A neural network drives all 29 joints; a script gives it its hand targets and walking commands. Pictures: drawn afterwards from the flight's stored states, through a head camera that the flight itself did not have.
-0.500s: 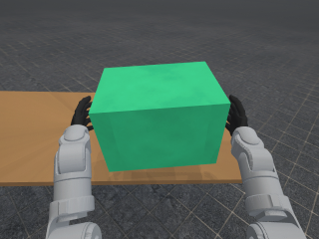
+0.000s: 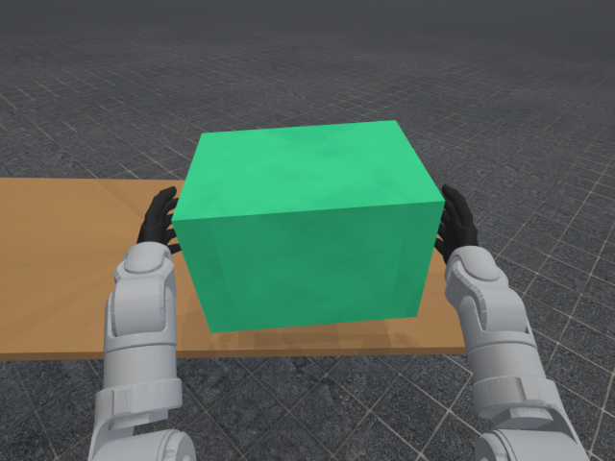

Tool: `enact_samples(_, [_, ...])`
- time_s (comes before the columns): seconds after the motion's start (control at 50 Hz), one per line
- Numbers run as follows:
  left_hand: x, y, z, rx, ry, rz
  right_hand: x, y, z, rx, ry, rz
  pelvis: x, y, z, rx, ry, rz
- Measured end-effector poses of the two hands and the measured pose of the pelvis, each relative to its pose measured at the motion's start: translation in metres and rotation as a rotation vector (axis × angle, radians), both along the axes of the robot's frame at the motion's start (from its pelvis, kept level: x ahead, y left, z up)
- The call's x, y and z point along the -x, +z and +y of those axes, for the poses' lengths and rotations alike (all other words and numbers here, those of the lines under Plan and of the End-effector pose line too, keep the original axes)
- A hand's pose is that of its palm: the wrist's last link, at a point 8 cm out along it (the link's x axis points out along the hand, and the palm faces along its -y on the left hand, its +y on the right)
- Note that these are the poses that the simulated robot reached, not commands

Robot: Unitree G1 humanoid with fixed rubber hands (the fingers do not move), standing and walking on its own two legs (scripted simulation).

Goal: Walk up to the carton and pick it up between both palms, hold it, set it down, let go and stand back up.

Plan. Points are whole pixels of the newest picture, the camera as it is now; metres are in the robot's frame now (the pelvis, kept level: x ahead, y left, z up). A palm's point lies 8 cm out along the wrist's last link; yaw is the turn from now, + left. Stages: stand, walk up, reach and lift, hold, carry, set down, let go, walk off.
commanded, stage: hold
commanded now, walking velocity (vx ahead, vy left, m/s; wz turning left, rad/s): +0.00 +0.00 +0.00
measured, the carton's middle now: (306, 222) +0.43 +0.00 +0.16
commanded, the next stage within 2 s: none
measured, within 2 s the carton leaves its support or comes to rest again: neither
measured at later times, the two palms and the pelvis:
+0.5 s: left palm (154, 249) +0.35 +0.19 +0.18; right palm (456, 247) +0.34 -0.19 +0.18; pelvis +0.00 +0.00 +0.00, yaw +0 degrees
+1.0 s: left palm (156, 247) +0.35 +0.19 +0.18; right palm (457, 246) +0.34 -0.19 +0.18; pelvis +0.00 +0.00 +0.00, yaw +0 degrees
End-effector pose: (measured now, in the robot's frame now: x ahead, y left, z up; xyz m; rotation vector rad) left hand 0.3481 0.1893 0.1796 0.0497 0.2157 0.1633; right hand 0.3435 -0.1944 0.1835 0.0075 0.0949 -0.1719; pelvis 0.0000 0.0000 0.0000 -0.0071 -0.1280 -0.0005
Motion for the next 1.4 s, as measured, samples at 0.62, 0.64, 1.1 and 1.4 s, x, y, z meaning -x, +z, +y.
enact_samples(0.62, [0.0002,-0.0008,0.0012,-0.004,0.004,0.004,-0.0002,-0.0023,0.001,0.001,0.007,0.003,0.0007,0.0001,0.0007,0.0,-0.001,0.001])
enact_samples(0.64, [0.0002,-0.0004,0.001,-0.003,0.004,0.002,-0.0001,-0.0021,0.0009,0.0,0.007,0.002,0.0005,0.0001,0.0006,0.0,-0.002,0.002])
enact_samples(1.1, [-0.0006,-0.0004,0.0004,-0.003,0.002,-0.002,-0.0001,-0.0004,0.0003,0.004,0.004,-0.003,-0.0017,0.0,0.0,0.0,-0.001,-0.005])
enact_samples(1.4, [0.0008,-0.0007,0.001,0.001,0.001,0.001,0.0008,-0.0002,0.0009,0.003,0.002,0.0,0.0,-0.0001,0.001,0.0,0.0,-0.004])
